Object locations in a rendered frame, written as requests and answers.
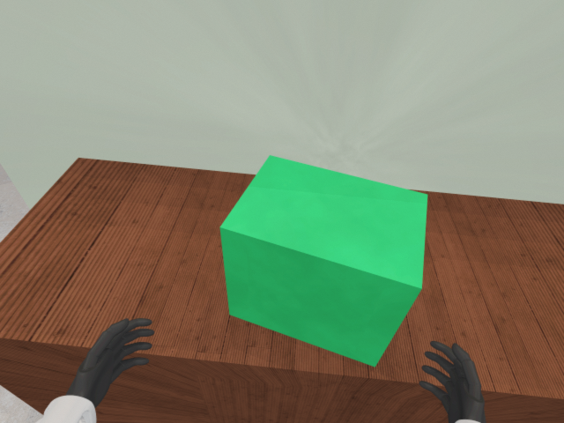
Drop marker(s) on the right robot hand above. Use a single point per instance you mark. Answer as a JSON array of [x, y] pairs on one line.
[[464, 399]]

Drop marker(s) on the carton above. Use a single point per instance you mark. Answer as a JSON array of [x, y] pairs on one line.
[[331, 259]]

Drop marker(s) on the left robot hand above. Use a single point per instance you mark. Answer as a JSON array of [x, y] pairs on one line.
[[103, 363]]

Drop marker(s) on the robot left forearm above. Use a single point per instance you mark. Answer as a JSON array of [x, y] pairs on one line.
[[69, 409]]

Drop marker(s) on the pedestal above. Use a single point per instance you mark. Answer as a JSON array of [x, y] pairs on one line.
[[112, 240]]

